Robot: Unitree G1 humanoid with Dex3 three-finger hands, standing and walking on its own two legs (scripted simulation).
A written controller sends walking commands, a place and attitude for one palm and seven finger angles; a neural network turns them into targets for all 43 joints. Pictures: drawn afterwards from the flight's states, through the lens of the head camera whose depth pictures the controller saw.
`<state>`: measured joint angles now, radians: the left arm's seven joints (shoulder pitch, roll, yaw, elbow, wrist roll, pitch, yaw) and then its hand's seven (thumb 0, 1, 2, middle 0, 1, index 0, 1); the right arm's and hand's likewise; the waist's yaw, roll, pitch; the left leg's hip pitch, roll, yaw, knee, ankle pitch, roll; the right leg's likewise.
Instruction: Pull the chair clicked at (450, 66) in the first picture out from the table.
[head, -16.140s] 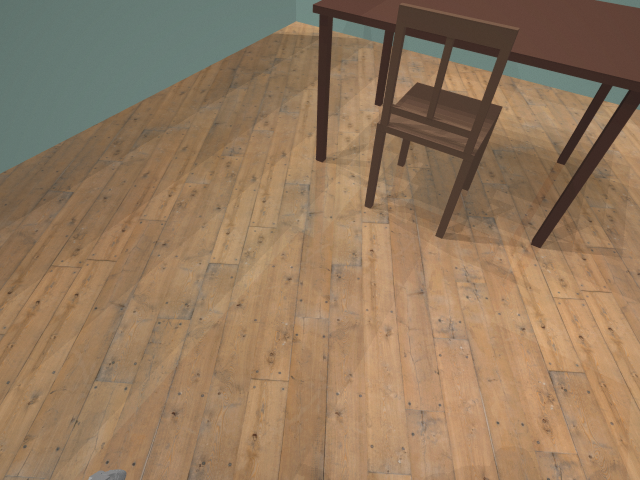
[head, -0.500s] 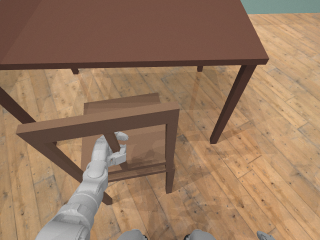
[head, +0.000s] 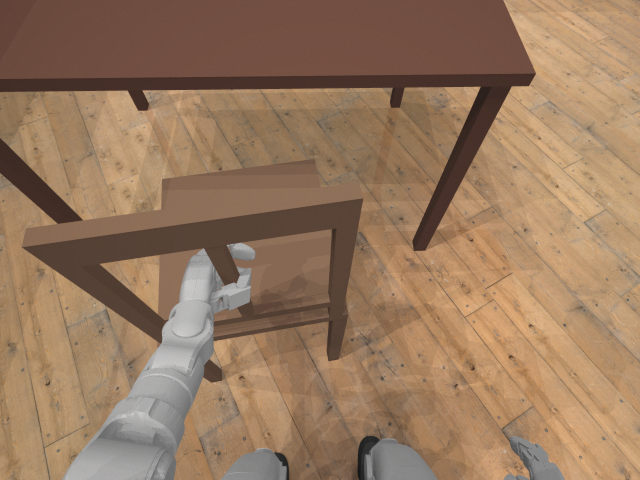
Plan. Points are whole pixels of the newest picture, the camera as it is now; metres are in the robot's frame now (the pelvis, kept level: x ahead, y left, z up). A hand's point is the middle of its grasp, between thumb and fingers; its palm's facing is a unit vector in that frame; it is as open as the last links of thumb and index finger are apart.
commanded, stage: step backward, pulling the chair out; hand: left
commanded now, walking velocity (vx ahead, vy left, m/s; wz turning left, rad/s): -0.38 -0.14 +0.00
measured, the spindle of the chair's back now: (233, 282) +0.38 +0.14 -0.10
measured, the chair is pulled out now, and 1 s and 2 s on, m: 0.22 0.43 0.61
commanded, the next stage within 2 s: stop walking, hand still on the chair in 1.38 s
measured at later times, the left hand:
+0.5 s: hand (231, 357) +0.26 +0.12 -0.06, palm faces -0.04 -0.99 -0.16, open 5.3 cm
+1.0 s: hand (219, 459) +0.15 +0.12 -0.06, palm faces -0.04 -0.99 -0.15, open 5.3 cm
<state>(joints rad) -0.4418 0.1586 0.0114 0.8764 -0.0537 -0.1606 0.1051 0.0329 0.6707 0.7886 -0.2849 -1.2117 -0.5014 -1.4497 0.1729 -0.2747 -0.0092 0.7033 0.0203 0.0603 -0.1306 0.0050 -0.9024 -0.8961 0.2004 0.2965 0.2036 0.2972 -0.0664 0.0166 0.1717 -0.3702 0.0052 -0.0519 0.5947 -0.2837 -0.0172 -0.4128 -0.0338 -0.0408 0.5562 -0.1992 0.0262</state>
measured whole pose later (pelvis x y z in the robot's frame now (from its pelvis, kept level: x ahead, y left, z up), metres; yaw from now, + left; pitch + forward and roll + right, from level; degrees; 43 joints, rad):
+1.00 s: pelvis -0.20 +0.01 +0.00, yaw -1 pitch +2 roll -1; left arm -0.45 0.16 -0.02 0.98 -0.06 -0.18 0.09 0.04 0.69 0.79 -0.28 -1.24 -0.50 -1.45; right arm 0.23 -0.25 -0.01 0.72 0.00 0.01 -0.11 0.01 -0.90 -0.90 0.20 0.30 0.20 0.30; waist -0.03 0.02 0.14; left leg -0.38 0.03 -0.02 0.59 -0.24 -0.01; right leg -0.40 0.00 -0.02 0.63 -0.32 0.01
